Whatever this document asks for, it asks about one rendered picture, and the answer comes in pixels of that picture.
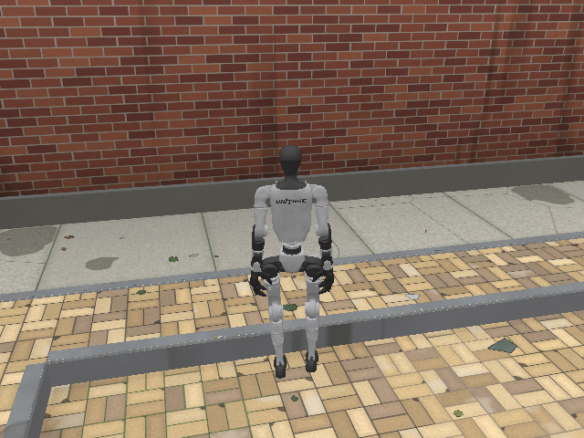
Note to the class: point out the right robot hand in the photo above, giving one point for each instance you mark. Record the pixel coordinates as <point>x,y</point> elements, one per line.
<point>328,281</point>

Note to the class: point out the right robot forearm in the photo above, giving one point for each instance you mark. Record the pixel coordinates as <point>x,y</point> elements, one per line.
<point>326,250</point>

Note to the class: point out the left robot thigh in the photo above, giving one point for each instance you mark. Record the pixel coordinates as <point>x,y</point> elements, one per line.
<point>271,266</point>

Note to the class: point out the left robot hand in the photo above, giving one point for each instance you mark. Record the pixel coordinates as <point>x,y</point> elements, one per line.
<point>256,284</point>

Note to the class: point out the robot left shin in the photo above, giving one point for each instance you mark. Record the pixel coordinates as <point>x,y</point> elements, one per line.
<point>277,336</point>

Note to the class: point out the left robot upper arm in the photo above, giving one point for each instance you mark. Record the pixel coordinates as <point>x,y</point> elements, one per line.
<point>261,195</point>

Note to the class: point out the left robot forearm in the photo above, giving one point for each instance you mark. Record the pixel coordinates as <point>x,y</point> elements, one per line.
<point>257,251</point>

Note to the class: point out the right robot upper arm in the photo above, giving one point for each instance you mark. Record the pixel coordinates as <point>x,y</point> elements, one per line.
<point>322,209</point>

